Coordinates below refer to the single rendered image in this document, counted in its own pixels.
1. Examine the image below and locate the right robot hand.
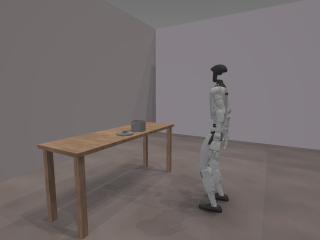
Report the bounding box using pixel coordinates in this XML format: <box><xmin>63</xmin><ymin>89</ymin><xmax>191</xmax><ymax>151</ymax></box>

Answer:
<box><xmin>219</xmin><ymin>133</ymin><xmax>229</xmax><ymax>150</ymax></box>

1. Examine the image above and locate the pot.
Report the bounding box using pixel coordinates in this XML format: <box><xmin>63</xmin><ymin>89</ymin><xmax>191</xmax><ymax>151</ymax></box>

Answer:
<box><xmin>131</xmin><ymin>120</ymin><xmax>146</xmax><ymax>132</ymax></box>

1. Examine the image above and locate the left robot hand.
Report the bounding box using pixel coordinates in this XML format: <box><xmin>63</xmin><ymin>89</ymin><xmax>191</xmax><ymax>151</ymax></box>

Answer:
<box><xmin>208</xmin><ymin>140</ymin><xmax>221</xmax><ymax>161</ymax></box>

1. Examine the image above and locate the lid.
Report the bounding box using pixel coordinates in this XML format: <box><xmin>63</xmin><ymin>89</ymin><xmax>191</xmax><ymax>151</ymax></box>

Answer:
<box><xmin>116</xmin><ymin>131</ymin><xmax>134</xmax><ymax>136</ymax></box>

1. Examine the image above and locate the left robot foot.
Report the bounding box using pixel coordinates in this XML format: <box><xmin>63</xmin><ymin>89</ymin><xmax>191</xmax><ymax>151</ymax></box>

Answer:
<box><xmin>199</xmin><ymin>203</ymin><xmax>222</xmax><ymax>213</ymax></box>

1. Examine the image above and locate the robot left forearm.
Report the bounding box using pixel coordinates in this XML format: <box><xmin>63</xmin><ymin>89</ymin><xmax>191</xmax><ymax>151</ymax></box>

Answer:
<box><xmin>213</xmin><ymin>109</ymin><xmax>225</xmax><ymax>141</ymax></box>

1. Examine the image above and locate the table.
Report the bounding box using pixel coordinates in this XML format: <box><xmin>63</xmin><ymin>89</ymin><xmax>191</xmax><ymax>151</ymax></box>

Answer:
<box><xmin>37</xmin><ymin>122</ymin><xmax>174</xmax><ymax>239</ymax></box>

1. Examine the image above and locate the robot right forearm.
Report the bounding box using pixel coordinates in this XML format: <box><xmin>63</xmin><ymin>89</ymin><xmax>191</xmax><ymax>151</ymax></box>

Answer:
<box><xmin>223</xmin><ymin>112</ymin><xmax>231</xmax><ymax>134</ymax></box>

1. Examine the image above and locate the left robot upper arm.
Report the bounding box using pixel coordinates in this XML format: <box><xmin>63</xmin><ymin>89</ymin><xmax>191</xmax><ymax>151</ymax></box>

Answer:
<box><xmin>210</xmin><ymin>86</ymin><xmax>226</xmax><ymax>116</ymax></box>

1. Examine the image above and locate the robot head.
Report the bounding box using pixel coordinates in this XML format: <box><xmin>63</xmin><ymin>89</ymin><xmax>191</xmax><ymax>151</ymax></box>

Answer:
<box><xmin>211</xmin><ymin>64</ymin><xmax>228</xmax><ymax>88</ymax></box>

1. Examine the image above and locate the right robot upper arm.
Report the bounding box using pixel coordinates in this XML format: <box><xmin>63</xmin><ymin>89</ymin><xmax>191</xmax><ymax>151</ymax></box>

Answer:
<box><xmin>226</xmin><ymin>99</ymin><xmax>231</xmax><ymax>114</ymax></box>

